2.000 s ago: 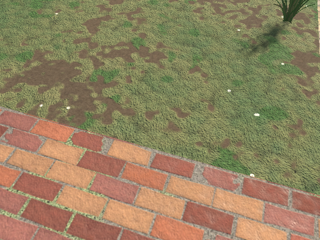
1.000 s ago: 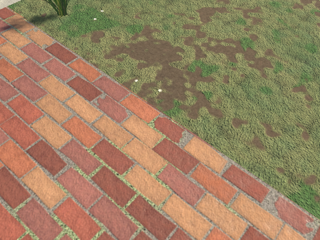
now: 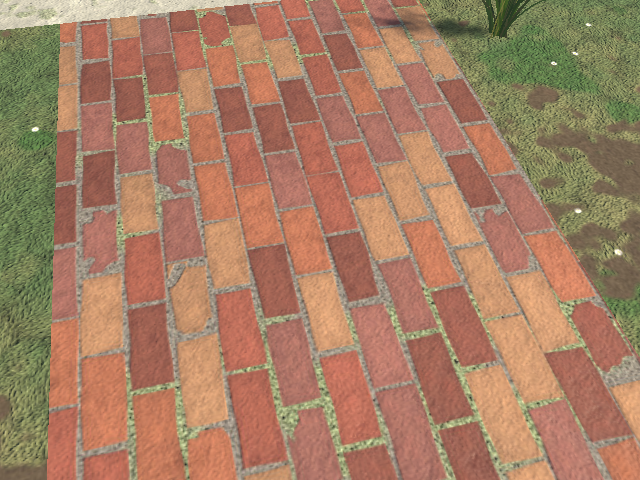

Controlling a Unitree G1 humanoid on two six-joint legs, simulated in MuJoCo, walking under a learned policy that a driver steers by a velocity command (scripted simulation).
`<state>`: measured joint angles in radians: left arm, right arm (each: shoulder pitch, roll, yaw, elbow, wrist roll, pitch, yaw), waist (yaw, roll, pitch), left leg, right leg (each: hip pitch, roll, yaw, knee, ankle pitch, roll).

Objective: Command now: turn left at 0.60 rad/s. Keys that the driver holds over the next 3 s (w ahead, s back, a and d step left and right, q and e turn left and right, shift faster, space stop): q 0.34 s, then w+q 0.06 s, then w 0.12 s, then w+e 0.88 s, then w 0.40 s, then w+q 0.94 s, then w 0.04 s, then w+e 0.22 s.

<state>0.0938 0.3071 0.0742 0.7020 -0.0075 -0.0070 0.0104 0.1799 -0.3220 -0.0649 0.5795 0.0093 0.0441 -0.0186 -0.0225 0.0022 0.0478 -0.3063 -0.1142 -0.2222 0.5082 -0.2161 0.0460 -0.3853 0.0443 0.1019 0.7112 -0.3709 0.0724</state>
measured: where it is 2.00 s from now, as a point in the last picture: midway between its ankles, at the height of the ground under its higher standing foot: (279, 353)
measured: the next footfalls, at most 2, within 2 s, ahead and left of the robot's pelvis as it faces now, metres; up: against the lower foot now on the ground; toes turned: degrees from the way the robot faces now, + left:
right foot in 0.08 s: +0.05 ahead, -0.13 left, +0.00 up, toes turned +8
left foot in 0.52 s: -0.01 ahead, +0.13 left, +0.00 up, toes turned +19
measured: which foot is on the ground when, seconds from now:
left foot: down 0.00-0.08, up 0.10-0.50, down 0.52-1.00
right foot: up 0.00-0.06, down 0.08-0.52, up 0.54-1.00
